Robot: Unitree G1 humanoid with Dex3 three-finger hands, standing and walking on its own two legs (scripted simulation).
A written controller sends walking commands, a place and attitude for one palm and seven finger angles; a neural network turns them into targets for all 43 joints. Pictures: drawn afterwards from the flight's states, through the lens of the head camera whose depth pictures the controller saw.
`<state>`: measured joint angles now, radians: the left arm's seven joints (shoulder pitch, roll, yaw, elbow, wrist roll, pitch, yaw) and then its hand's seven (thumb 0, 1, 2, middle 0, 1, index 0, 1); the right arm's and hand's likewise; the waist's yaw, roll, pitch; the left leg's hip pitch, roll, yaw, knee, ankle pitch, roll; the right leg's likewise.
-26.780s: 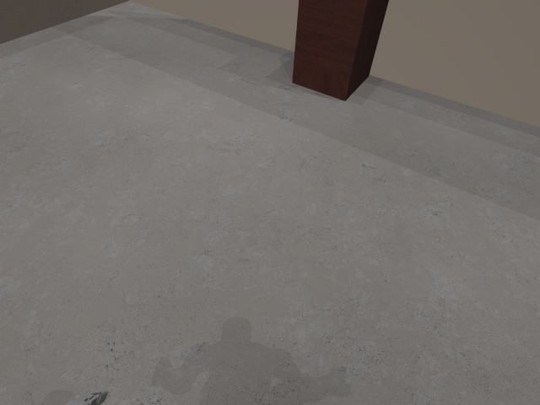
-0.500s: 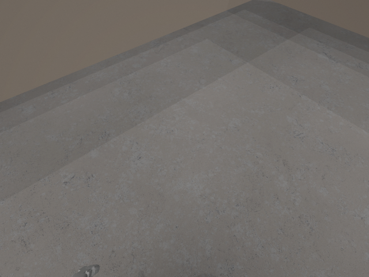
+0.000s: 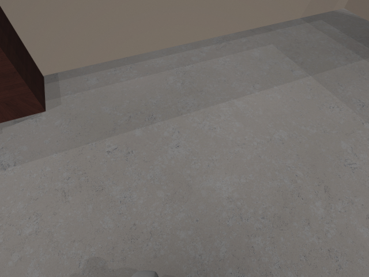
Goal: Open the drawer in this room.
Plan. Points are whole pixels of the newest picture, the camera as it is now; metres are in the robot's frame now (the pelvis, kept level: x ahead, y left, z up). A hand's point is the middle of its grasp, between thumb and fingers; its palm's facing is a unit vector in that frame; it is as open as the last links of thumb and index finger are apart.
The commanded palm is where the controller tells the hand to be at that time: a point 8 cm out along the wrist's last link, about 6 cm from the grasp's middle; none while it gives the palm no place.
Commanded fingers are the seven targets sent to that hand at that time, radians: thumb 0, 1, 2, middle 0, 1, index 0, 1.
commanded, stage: turn or walk to find it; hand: left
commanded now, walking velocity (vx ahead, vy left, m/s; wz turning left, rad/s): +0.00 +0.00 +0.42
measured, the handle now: out of the picture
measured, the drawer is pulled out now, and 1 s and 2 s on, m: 0.00 0.00 0.00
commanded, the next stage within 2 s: none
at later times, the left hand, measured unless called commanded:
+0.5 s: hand out of the picture +0.05 +0.23 -0.16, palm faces +0.21 -0.95 -0.24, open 7.4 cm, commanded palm none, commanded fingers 0.00 0.90 0.90 -0.20 -0.30 -0.20 -0.30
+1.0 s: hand out of the picture -0.11 +0.16 -0.16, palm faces +0.47 -0.85 -0.26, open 7.4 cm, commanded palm none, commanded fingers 0.00 0.90 0.90 -0.20 -0.30 -0.20 -0.30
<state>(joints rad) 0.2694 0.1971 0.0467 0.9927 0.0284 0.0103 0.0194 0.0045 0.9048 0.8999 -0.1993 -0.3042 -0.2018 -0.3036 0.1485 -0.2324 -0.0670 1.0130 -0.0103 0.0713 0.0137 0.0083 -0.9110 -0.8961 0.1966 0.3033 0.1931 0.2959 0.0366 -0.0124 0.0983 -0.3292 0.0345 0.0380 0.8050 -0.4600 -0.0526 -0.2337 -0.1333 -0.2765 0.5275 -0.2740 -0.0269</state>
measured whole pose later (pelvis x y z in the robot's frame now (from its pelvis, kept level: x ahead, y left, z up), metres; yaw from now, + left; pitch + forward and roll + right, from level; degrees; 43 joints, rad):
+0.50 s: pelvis -0.02 +0.01 +0.00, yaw +11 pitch +0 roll +0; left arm 0.12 0.21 0.05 0.95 0.01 0.05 0.01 0.01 0.91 0.90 -0.19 -0.30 -0.20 -0.30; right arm 0.20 -0.18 -0.06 0.98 -0.03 0.03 0.00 0.01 -0.90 -0.90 0.20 0.30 0.20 0.30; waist -0.02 0.01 0.08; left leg -0.26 -0.04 -0.07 0.47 -0.21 0.02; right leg -0.36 -0.05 -0.04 0.80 -0.44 0.08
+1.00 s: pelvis -0.04 -0.02 +0.00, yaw +26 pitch +0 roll +2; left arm 0.27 0.19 0.04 0.99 0.03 0.01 0.02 0.00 0.91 0.90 -0.20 -0.30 -0.20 -0.30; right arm 0.15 -0.24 -0.07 1.02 -0.01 0.08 0.01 0.01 -0.91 -0.90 0.20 0.30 0.19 0.30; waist 0.03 0.00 0.10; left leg -0.35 0.04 0.02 0.86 -0.46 -0.06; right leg -0.22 -0.13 -0.26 0.52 -0.29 -0.02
